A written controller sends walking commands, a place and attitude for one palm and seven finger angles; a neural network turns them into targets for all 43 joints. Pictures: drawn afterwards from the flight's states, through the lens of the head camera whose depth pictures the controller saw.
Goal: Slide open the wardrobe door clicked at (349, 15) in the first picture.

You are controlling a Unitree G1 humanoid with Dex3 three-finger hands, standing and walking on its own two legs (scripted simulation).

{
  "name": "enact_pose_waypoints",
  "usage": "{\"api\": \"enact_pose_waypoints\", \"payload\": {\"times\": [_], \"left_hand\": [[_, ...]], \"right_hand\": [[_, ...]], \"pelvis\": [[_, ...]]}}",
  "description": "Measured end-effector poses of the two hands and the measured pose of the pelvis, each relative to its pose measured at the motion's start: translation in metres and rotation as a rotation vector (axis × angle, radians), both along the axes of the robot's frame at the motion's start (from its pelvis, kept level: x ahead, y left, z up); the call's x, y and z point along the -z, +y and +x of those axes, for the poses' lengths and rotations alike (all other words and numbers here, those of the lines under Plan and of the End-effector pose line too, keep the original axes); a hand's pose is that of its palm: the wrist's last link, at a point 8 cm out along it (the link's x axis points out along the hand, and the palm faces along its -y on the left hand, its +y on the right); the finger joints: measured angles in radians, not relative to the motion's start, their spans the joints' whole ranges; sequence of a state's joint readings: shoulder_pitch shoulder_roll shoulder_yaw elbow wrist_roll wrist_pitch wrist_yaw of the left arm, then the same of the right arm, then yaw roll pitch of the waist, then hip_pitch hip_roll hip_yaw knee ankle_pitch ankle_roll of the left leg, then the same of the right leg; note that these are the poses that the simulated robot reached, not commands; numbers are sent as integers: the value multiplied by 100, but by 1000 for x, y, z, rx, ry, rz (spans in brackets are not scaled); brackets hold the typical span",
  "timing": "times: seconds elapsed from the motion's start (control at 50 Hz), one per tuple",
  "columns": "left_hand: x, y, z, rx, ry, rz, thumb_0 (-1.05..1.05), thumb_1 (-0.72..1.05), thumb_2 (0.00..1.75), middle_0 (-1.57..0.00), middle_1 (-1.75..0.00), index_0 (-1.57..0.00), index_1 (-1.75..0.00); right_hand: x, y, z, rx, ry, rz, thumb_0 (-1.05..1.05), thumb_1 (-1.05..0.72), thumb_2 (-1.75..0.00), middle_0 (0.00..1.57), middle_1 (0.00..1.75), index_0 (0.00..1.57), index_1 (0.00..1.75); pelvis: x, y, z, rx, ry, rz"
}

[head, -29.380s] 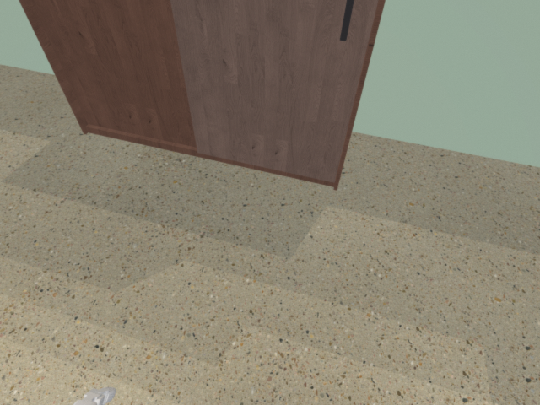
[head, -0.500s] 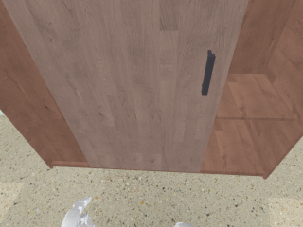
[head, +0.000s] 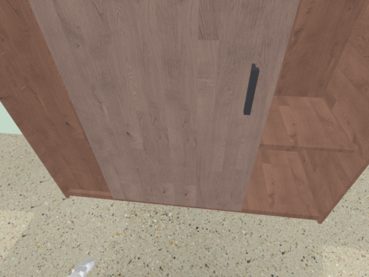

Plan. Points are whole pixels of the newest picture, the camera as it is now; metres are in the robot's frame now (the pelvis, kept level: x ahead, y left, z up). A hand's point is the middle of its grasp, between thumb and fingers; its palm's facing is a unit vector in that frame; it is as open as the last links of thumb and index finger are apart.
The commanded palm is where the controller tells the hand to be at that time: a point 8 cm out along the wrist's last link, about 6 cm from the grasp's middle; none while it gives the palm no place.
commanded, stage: stop stepping back and stand still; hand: right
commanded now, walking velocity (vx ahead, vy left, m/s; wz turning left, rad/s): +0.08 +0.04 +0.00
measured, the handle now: (250, 89) +0.67 -0.20 +0.10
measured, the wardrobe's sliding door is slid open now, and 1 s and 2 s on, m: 0.44 0.44 0.44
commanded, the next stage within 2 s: let the arm hang, fingers relaxed in 0.72 s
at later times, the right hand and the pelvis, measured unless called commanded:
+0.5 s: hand (350, 184) +0.26 -0.29 +0.14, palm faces +0.43 +0.78 -0.45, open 7.4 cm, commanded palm +0.20 -0.32 +0.18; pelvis +0.06 -0.02 +0.00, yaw +0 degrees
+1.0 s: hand (309, 262) +0.20 -0.27 -0.08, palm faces +0.04 +0.92 -0.40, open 7.4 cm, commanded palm none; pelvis +0.03 -0.04 -0.01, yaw -1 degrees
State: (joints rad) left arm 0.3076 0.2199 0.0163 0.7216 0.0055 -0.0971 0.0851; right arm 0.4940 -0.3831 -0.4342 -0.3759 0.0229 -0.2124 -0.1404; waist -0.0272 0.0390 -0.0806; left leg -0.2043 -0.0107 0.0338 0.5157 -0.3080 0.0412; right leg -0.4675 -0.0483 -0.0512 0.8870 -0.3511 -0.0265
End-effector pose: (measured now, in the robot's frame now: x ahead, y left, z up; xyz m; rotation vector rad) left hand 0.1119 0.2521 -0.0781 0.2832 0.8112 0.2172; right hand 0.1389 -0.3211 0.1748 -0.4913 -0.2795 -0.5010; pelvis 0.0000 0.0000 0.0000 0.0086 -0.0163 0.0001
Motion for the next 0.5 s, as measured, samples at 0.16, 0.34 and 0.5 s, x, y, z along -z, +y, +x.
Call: {"api": "enact_pose_waypoints", "payload": {"times": [0.16, 0.34, 0.5], "left_hand": [[-6, -31, 26, 33, -101, -2, 1, 90, 90, -20, -30, -20, -30], [9, -58, 56, 90, -83, -147, 1, 90, 90, -21, -30, -21, -30], [7, -40, 84, 47, -29, -80, 1, 90, 90, -21, -30, -21, -30]], "right_hand": [[11, 3, 40, -97, -39, 44, 2, -89, -90, 21, 30, 21, 30], [-32, 14, 49, -129, 14, -204, 1, -89, -90, 21, 30, 21, 30], [18, -7, 79, -29, 167, 8, 1, -89, -90, 21, 30, 21, 30]], "pelvis": [[9, -16, 4, 10, -26, -19], [5, -10, 30, -1, 16, 12], [0, -20, 57, -6, 27, -6]]}}
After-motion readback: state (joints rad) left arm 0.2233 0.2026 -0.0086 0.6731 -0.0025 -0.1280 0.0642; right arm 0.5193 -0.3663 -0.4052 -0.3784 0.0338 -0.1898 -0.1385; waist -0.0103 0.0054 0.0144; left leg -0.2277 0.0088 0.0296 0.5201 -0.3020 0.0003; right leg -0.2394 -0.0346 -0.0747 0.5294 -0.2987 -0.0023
